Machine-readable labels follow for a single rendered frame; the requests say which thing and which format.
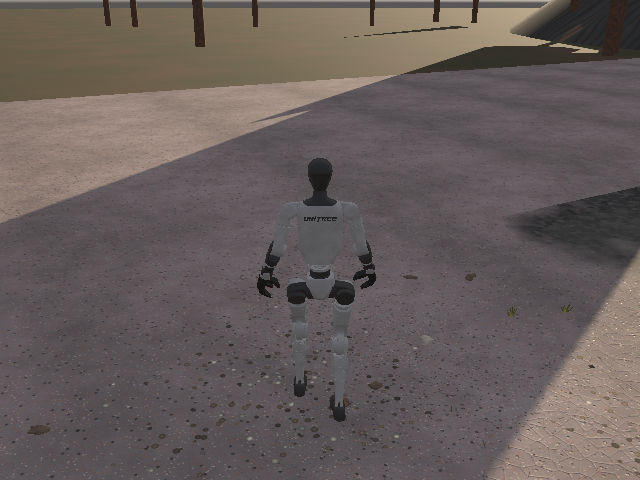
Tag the right robot thigh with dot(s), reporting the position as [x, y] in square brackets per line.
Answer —
[344, 294]

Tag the robot right upper arm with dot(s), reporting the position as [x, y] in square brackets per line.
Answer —
[351, 211]

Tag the robot left upper arm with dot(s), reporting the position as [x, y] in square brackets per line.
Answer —
[287, 212]

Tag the left robot shin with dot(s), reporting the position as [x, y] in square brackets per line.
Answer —
[299, 355]

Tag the right robot forearm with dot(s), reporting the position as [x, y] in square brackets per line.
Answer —
[367, 261]

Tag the right robot hand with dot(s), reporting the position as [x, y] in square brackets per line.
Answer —
[362, 274]

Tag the left robot forearm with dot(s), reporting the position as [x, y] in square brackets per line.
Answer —
[269, 265]

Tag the left robot hand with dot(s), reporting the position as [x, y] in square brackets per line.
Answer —
[269, 283]

